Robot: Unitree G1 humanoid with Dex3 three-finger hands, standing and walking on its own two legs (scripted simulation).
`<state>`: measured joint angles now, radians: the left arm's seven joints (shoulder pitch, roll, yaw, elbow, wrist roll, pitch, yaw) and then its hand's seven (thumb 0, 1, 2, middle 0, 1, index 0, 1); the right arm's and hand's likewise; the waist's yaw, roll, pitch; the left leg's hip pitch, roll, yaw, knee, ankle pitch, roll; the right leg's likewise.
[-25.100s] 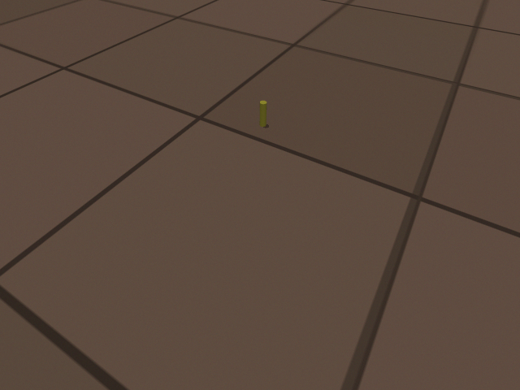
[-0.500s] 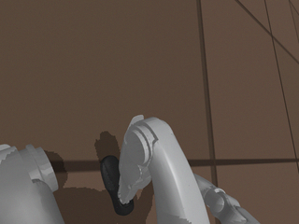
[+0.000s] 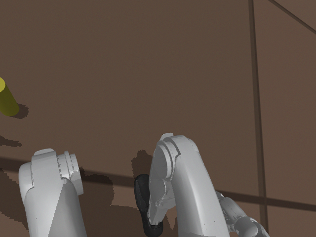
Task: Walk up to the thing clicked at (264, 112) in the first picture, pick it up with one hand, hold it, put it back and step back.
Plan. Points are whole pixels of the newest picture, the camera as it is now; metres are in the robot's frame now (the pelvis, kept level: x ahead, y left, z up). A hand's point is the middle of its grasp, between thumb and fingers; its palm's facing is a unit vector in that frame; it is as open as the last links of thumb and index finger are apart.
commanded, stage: home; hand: left
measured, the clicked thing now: (2, 98) +0.47 +0.31 -0.23
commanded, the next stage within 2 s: none
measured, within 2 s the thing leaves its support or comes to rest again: neither
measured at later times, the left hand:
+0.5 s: hand out of the picture +0.32 +0.38 +0.04, palm faces +0.31 -0.80 -0.52, open 17.1 cm
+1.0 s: hand out of the picture +0.25 +0.28 +0.25, palm faces +0.35 -0.86 -0.38, open 17.4 cm
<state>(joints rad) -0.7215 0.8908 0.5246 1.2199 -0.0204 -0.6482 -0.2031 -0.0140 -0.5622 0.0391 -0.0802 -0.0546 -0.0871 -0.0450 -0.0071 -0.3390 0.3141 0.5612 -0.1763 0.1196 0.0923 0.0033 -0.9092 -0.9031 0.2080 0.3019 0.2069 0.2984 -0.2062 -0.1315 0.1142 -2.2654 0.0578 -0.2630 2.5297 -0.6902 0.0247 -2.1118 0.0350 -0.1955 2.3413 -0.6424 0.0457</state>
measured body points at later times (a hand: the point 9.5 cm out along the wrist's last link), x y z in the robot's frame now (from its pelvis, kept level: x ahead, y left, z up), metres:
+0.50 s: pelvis +0.02 -0.01 +0.12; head +0.21 +0.06 +0.52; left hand +0.30 +0.42 +0.07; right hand +0.20 -0.24 -0.01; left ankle +0.08 +0.12 -0.28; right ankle +0.13 -0.12 -0.28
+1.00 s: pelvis +0.07 -0.01 +0.34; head +0.16 +0.03 +0.78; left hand +0.23 +0.32 +0.27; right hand +0.29 -0.22 +0.25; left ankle +0.08 +0.12 -0.28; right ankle +0.13 -0.12 -0.28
